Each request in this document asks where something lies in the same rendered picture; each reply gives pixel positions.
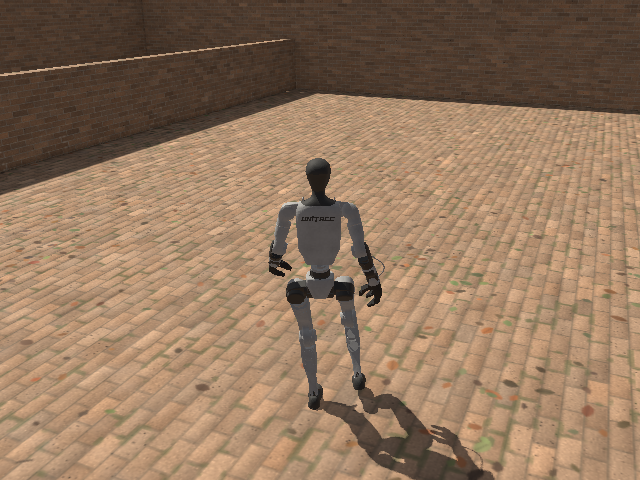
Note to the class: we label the robot right shin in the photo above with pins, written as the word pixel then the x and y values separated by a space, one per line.
pixel 353 344

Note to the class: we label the robot left upper arm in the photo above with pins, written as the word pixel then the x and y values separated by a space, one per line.
pixel 286 213

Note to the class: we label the right robot forearm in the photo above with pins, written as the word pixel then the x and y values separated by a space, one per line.
pixel 368 268

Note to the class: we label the robot right hand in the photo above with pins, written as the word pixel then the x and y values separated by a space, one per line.
pixel 374 290

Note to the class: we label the robot right foot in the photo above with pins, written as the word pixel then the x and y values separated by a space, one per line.
pixel 359 382

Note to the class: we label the left robot forearm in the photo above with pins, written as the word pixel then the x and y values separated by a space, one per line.
pixel 274 259

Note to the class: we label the robot right upper arm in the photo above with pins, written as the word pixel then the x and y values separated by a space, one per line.
pixel 351 212

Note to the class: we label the robot left hand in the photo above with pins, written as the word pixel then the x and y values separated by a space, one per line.
pixel 284 265

